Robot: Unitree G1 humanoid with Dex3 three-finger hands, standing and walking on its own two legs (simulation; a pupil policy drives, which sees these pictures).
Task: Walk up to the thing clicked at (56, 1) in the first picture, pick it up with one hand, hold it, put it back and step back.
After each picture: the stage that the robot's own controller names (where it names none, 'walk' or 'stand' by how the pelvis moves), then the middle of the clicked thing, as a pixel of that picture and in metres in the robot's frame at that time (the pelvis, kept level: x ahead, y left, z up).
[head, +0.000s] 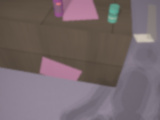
stand; out of the picture +1.13 +0.20 -0.03
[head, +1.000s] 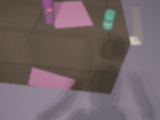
walk; (48, 4) +1.01 +0.21 -0.02
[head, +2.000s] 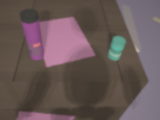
stand; (33, 37) +0.62 +0.24 -0.02
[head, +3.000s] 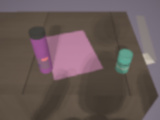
stand; (42, 51) +0.59 +0.23 -0.04
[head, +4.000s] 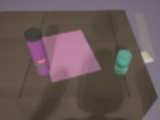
stand; (38, 53) +0.58 +0.24 -0.04
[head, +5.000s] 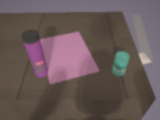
stand; (36, 55) +0.57 +0.25 -0.04
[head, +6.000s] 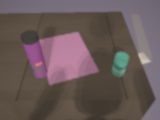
stand; (35, 56) +0.56 +0.25 -0.04
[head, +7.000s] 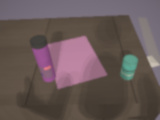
rise first; (44, 60) +0.55 +0.23 -0.03
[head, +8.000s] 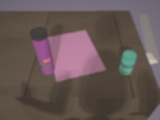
go down; (43, 53) +0.57 +0.23 -0.03
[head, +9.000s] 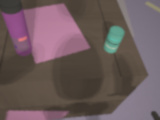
go down; (18, 29) +0.59 +0.22 +0.01
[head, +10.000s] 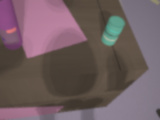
go down; (5, 19) +0.58 +0.23 +0.04
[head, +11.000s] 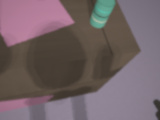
close in; out of the picture +0.59 +0.24 +0.07
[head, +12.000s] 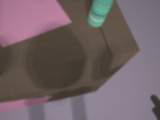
close; out of the picture +0.57 +0.22 +0.08
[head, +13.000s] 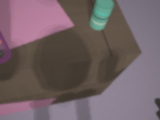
lift; out of the picture +0.49 +0.21 +0.08
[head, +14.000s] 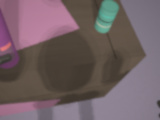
lift; out of the picture +0.48 +0.20 +0.07
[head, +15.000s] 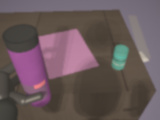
lift; (32, 72) +0.31 +0.15 +0.17
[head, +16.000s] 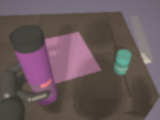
hold; (38, 71) +0.32 +0.14 +0.16
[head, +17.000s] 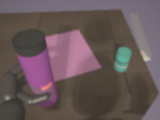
hold; (39, 74) +0.32 +0.14 +0.15
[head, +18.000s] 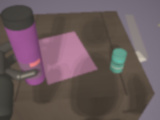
crouch; (27, 51) +0.38 +0.17 +0.18
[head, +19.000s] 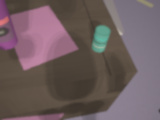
lower; out of the picture +0.52 +0.20 +0.18
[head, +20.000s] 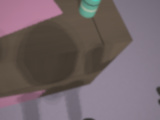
lower; out of the picture +0.56 +0.21 +0.09
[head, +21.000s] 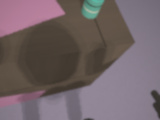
lower; out of the picture +0.55 +0.21 +0.09
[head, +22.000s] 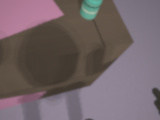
lower; out of the picture +0.55 +0.21 +0.09
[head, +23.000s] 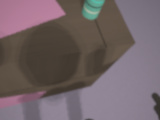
lower; out of the picture +0.55 +0.21 +0.09
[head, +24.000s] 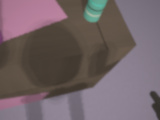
open; out of the picture +0.55 +0.20 +0.08
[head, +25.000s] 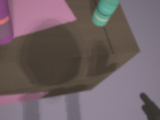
sink last; out of the picture +0.54 +0.19 +0.07
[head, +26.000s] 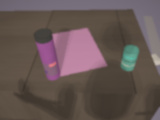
sink last; (48, 56) +0.53 +0.20 +0.02
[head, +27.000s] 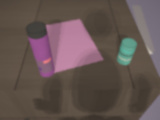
stand; (42, 52) +0.51 +0.19 +0.02
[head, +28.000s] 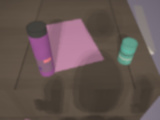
stand; (42, 51) +0.51 +0.19 +0.03
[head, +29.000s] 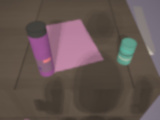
stand; (42, 52) +0.52 +0.19 +0.03
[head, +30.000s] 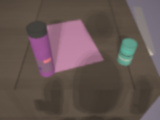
stand; (42, 52) +0.51 +0.19 +0.03
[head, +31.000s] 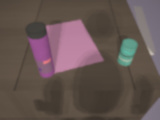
stand; (42, 52) +0.51 +0.19 +0.03
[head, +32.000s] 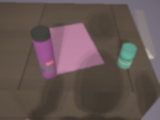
stand; (45, 54) +0.52 +0.19 +0.00
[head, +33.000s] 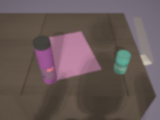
walk; (46, 62) +0.53 +0.20 -0.04
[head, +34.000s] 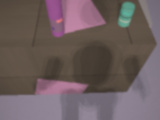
walk; (55, 13) +0.72 +0.16 -0.01
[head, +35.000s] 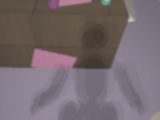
walk; out of the picture +1.05 +0.22 -0.02
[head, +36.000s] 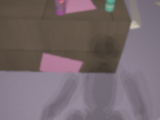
stand; out of the picture +1.10 +0.19 -0.03
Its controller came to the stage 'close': yes
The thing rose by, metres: 0.21
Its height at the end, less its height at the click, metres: +0.00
